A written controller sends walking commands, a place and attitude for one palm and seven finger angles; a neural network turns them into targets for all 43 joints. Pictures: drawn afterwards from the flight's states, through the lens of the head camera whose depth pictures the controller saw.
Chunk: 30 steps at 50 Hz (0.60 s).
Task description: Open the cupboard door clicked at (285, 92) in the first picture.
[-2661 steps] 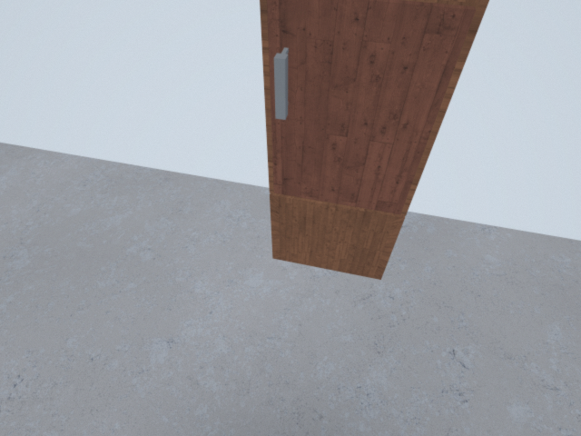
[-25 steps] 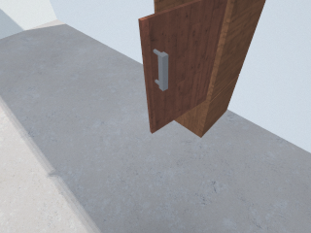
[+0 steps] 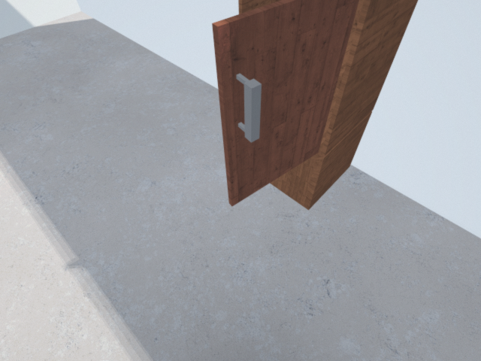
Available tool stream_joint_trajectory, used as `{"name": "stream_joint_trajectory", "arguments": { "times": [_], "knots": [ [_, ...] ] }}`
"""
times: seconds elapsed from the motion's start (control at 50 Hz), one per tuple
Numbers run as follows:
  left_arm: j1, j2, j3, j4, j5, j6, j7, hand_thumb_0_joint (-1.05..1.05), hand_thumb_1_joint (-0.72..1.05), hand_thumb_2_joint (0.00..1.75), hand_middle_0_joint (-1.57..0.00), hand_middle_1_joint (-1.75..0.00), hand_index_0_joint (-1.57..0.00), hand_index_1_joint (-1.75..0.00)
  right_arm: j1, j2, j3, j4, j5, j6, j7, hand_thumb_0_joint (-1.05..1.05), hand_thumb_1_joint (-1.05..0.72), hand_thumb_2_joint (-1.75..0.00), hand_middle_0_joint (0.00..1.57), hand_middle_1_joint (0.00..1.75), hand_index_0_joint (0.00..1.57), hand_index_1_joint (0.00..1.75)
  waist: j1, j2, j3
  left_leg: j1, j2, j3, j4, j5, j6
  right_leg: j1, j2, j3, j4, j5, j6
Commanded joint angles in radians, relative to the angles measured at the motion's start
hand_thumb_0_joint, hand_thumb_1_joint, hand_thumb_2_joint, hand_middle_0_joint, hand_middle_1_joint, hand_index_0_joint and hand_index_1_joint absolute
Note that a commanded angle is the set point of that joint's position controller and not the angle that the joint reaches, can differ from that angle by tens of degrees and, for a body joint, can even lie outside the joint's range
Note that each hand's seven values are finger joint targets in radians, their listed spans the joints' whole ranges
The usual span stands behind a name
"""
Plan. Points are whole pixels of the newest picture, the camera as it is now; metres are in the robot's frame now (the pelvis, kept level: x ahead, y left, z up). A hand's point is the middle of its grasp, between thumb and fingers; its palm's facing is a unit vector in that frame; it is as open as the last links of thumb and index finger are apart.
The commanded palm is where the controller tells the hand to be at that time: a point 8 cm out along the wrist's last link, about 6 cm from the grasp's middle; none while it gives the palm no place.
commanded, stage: look to check the result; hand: left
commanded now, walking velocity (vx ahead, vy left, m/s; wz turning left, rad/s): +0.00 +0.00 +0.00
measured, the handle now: (246, 108) +0.63 +0.02 +0.05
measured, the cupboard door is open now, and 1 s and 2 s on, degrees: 80 80 80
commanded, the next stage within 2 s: stand and wait in 0.30 s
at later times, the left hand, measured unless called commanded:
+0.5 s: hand out of the picture +0.11 +0.23 -0.15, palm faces -0.05 -0.94 -0.35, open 7.4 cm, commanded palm none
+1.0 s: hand out of the picture +0.10 +0.23 -0.16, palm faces -0.05 -0.94 -0.34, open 7.4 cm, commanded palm none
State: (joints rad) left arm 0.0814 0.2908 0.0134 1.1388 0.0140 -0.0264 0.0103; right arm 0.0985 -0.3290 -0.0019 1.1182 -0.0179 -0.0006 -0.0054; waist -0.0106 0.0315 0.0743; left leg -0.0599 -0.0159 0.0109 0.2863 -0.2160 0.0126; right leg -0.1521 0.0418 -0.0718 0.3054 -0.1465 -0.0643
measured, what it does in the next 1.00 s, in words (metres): stands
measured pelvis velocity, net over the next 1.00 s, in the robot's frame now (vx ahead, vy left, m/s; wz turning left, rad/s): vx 0.01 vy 0.00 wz -0.02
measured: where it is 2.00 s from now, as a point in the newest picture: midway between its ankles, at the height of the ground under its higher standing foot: outside the picture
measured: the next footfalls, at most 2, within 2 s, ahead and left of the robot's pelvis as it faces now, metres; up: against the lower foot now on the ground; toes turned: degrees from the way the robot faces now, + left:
none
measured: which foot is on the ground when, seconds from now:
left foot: down 0.00-1.00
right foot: down 0.00-1.00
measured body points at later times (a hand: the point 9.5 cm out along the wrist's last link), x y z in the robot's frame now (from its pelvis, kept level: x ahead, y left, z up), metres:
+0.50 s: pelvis +0.01 -0.01 +0.00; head +0.04 -0.02 +0.45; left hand +0.11 +0.28 -0.13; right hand +0.07 -0.30 -0.15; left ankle -0.04 +0.11 -0.75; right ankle +0.01 -0.07 -0.75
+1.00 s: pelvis +0.01 +0.00 +0.00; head +0.03 -0.01 +0.45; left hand +0.10 +0.28 -0.13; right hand +0.06 -0.30 -0.15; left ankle -0.04 +0.11 -0.75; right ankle +0.01 -0.07 -0.75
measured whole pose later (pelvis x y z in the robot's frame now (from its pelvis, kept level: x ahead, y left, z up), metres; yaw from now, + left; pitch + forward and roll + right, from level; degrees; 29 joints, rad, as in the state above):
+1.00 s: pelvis +0.01 +0.00 +0.00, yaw -1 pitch -1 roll +0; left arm 0.09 0.31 0.01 1.13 0.01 -0.03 0.01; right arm 0.13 -0.33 0.00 1.13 -0.02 0.00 0.00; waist -0.02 0.02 0.07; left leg -0.03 0.00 0.03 0.27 -0.22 0.00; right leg -0.12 0.06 -0.05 0.27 -0.14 -0.07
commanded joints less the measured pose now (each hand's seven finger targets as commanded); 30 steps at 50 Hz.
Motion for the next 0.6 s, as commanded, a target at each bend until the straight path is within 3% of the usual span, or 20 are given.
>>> {"name": "stream_joint_trajectory", "arguments": {
  "times": [0.0,0.16,0.26,0.46,0.58],
  "knots": [
    [-0.032,0.215,0.041,-0.056,-0.004,-0.019,0.014,0.00,0.90,0.90,-0.20,-0.30,-0.20,-0.30,0.006,-0.172,-0.031,-0.040,0.001,-0.014,-0.016,0.00,-0.90,-0.90,0.20,0.30,0.20,0.30,-0.003,-0.028,-0.126,-0.022,0.132,-0.097,-0.027,0.191,0.014,0.107,-0.179,0.164,-0.029,0.239,0.011],
    [-0.027,0.225,0.042,-0.059,-0.004,-0.021,0.016,0.00,0.90,0.90,-0.20,-0.30,-0.20,-0.30,0.007,-0.180,-0.031,-0.045,0.003,-0.012,-0.018,0.00,-0.90,-0.90,0.20,0.30,0.20,0.30,-0.001,-0.032,-0.147,0.000,0.134,-0.087,-0.015,0.232,0.013,0.127,-0.179,0.161,-0.022,0.314,0.016],
    [-0.031,0.227,0.041,-0.060,-0.005,-0.019,0.017,0.00,0.90,0.90,-0.20,-0.30,-0.20,-0.30,0.009,-0.181,-0.031,-0.042,0.003,-0.010,-0.017,0.00,-0.90,-0.90,0.20,0.30,0.20,0.30,0.000,-0.040,-0.120,-0.009,0.133,-0.086,-0.025,0.196,0.013,0.114,-0.176,0.168,-0.036,0.273,0.020],
    [-0.036,0.228,0.040,-0.064,-0.005,-0.019,0.015,0.00,0.90,0.90,-0.20,-0.30,-0.20,-0.30,0.011,-0.183,-0.029,-0.042,0.003,-0.014,-0.016,0.00,-0.90,-0.90,0.20,0.30,0.20,0.30,0.001,-0.036,-0.129,-0.003,0.137,-0.085,-0.036,0.188,0.012,0.121,-0.174,0.174,-0.041,0.248,0.016],
    [-0.037,0.230,0.039,-0.067,-0.006,-0.021,0.016,0.00,0.90,0.90,-0.20,-0.30,-0.20,-0.30,0.019,-0.184,-0.031,-0.039,0.002,-0.015,-0.017,0.00,-0.90,-0.90,0.20,0.30,0.20,0.30,-0.003,-0.035,-0.137,0.005,0.138,-0.082,-0.033,0.218,0.010,0.132,-0.178,0.175,-0.032,0.308,0.018]
  ]
}}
